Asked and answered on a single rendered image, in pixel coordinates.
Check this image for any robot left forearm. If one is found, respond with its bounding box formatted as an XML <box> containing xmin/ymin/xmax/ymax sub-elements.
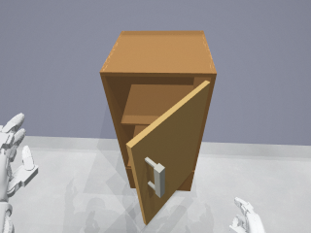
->
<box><xmin>0</xmin><ymin>202</ymin><xmax>15</xmax><ymax>233</ymax></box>

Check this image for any robot right hand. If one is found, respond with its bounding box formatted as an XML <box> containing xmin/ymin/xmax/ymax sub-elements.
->
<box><xmin>229</xmin><ymin>197</ymin><xmax>266</xmax><ymax>233</ymax></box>

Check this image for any handle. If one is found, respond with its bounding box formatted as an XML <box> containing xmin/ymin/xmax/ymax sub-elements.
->
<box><xmin>145</xmin><ymin>156</ymin><xmax>165</xmax><ymax>198</ymax></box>

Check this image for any cupboard door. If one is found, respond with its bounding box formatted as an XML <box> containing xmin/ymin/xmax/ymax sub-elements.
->
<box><xmin>126</xmin><ymin>81</ymin><xmax>210</xmax><ymax>225</ymax></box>

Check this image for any robot left hand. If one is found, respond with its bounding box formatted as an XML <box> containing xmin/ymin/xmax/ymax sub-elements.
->
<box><xmin>0</xmin><ymin>113</ymin><xmax>39</xmax><ymax>203</ymax></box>

